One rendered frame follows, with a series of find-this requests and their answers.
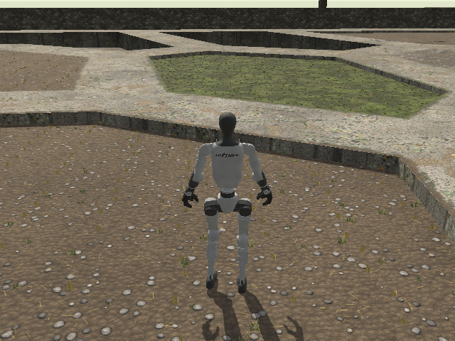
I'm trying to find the right robot upper arm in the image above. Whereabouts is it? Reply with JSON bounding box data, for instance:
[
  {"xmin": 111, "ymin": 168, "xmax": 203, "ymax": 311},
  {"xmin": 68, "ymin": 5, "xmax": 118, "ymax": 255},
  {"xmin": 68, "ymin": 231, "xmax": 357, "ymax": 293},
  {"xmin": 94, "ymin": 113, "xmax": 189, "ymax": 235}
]
[{"xmin": 242, "ymin": 143, "xmax": 264, "ymax": 181}]

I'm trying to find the robot right forearm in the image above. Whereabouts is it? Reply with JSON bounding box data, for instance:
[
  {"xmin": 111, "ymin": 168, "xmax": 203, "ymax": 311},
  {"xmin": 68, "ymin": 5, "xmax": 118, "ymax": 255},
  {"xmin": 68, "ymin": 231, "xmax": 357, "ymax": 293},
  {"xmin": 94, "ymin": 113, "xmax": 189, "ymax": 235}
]
[{"xmin": 257, "ymin": 170, "xmax": 271, "ymax": 195}]

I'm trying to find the robot torso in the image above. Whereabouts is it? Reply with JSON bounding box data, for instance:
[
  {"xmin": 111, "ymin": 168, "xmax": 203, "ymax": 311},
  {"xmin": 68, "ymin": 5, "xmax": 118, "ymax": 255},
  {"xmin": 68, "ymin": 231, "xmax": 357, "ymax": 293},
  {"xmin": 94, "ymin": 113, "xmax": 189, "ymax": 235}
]
[{"xmin": 211, "ymin": 139, "xmax": 244, "ymax": 213}]

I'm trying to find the right robot hand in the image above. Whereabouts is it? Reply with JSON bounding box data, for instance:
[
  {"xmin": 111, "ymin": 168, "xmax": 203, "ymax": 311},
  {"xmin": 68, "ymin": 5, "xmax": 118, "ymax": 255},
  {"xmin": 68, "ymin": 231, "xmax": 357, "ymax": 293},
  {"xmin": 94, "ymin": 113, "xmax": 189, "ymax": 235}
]
[{"xmin": 257, "ymin": 191, "xmax": 273, "ymax": 206}]

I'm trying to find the left robot hand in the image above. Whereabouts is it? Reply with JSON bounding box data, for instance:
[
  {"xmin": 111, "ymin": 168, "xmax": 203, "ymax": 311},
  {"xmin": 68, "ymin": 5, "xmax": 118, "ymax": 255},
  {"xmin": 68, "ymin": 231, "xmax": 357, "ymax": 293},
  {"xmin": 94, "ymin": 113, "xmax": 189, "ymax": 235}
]
[{"xmin": 182, "ymin": 191, "xmax": 198, "ymax": 208}]

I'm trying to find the robot left forearm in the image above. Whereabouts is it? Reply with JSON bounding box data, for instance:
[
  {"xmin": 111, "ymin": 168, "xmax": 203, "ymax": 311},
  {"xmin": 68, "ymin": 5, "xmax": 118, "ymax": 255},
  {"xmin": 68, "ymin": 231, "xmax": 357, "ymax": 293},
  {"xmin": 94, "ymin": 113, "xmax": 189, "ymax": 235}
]
[{"xmin": 184, "ymin": 171, "xmax": 199, "ymax": 196}]

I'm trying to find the left robot thigh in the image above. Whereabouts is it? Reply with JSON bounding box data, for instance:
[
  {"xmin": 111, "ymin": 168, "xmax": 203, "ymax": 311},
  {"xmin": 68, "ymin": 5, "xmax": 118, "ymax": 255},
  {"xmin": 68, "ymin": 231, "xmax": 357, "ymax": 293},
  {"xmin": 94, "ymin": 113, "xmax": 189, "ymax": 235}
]
[{"xmin": 204, "ymin": 197, "xmax": 220, "ymax": 242}]

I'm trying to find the left robot upper arm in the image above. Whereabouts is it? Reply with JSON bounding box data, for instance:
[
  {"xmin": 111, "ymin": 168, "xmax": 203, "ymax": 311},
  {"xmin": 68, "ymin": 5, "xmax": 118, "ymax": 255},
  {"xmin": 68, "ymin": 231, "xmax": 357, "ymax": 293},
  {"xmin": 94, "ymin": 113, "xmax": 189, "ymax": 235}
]
[{"xmin": 192, "ymin": 143, "xmax": 213, "ymax": 182}]

